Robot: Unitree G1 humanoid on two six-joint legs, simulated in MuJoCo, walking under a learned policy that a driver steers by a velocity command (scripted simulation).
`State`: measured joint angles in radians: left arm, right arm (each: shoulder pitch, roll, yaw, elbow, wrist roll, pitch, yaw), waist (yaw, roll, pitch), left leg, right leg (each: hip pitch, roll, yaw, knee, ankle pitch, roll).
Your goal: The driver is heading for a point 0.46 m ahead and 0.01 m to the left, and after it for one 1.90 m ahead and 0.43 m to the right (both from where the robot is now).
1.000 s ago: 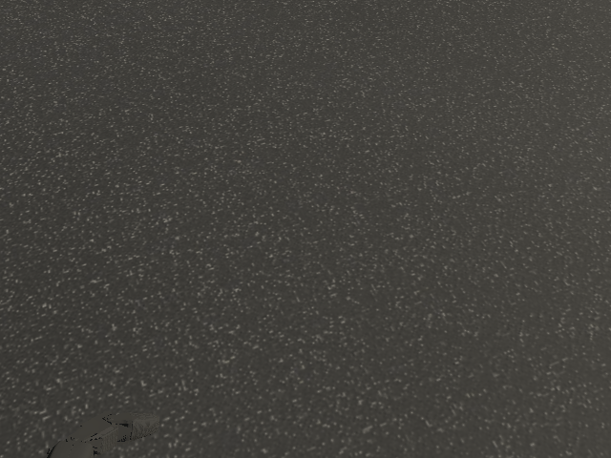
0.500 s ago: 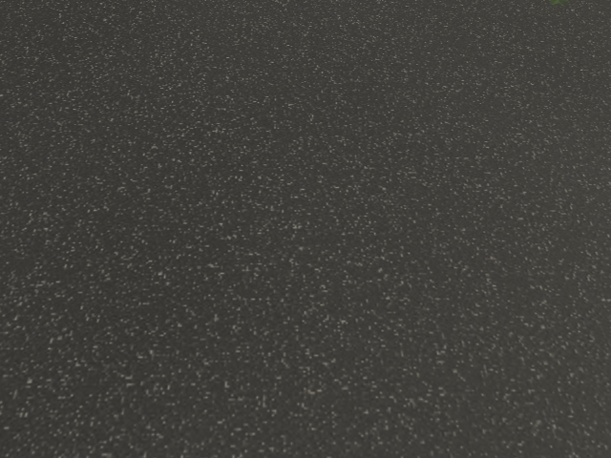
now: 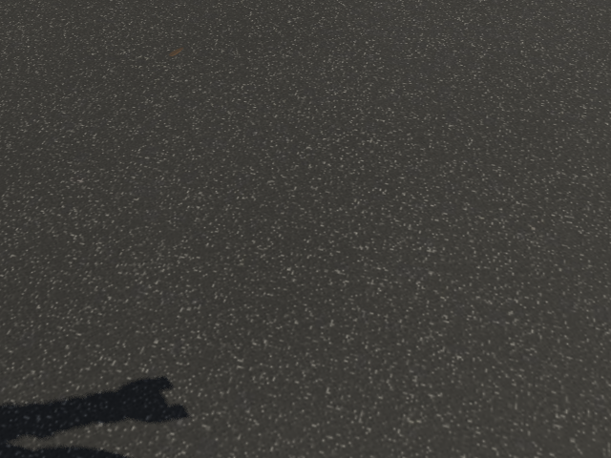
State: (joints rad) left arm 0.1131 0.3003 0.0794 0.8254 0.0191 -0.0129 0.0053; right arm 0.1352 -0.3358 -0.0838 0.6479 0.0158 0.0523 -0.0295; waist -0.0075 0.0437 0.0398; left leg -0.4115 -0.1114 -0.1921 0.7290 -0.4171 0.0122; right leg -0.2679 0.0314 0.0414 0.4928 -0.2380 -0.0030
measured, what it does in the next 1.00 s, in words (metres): walks ahead: left foot, then right foot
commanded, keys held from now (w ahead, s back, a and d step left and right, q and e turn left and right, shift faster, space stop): q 0.18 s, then no key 0.24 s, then w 0.58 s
